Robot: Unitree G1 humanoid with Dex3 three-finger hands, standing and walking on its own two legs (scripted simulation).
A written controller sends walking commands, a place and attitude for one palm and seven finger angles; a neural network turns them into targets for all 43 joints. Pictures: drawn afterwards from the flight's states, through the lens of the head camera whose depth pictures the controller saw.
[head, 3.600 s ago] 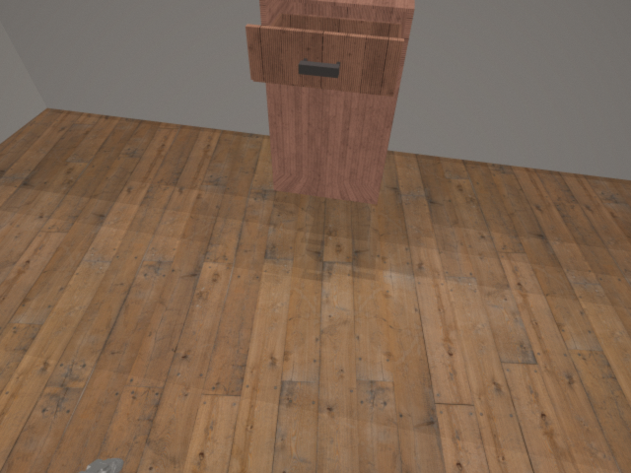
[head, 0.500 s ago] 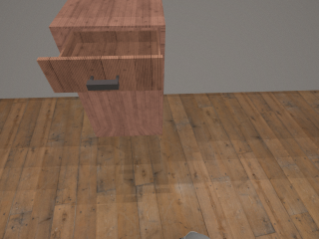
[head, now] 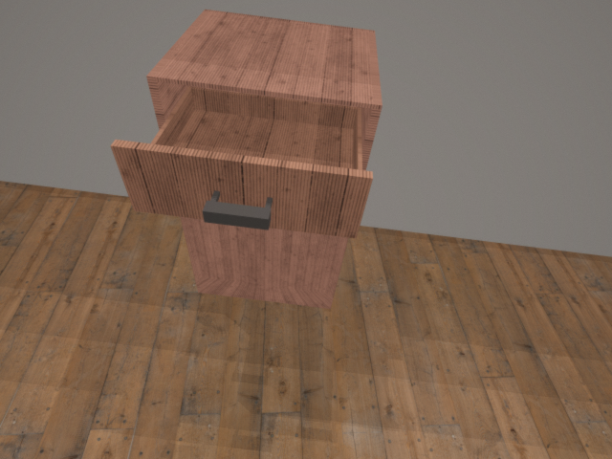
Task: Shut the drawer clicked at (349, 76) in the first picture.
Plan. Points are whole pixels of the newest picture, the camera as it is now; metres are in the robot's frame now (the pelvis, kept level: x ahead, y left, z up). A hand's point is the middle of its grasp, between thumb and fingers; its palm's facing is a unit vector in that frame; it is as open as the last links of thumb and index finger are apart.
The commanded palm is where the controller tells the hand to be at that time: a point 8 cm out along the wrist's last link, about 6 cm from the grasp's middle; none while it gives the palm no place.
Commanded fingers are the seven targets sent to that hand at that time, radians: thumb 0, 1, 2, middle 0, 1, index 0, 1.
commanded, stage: take the last steps up to it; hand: left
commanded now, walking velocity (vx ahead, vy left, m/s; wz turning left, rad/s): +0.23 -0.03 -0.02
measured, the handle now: (240, 206) +0.53 +0.16 -0.01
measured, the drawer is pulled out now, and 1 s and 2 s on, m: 0.23 0.23 0.23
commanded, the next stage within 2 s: come to a stop and stand still in 0.28 s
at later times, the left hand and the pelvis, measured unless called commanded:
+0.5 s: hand (226, 434) +0.19 +0.12 -0.15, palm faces +0.03 -0.96 -0.26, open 7.2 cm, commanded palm none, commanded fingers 0.00 0.90 0.90 -0.20 -0.30 -0.20 -0.30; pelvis +0.12 -0.06 +0.00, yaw +0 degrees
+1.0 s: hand out of the picture +0.14 +0.19 -0.17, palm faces +0.01 -0.96 -0.27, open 7.4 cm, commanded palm none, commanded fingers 0.00 0.90 0.90 -0.20 -0.30 -0.20 -0.30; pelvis +0.10 -0.01 -0.01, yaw +0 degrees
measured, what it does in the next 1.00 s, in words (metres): walks ahead: right foot, then left foot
